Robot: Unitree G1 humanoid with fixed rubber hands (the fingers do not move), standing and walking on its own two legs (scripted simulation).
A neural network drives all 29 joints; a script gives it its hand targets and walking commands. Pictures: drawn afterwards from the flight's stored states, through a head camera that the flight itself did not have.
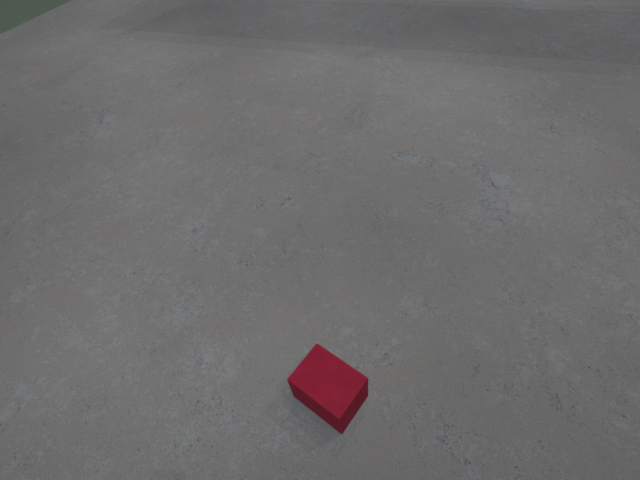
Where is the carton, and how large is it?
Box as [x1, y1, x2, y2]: [287, 343, 367, 433]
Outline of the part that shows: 316,343 287,379 293,395 342,433 367,395 367,378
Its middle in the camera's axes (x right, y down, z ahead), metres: +0.02 +0.44 +1.19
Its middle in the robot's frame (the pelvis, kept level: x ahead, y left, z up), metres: +0.53 +0.07 -0.71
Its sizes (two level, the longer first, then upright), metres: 0.190 0.141 0.140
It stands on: the floor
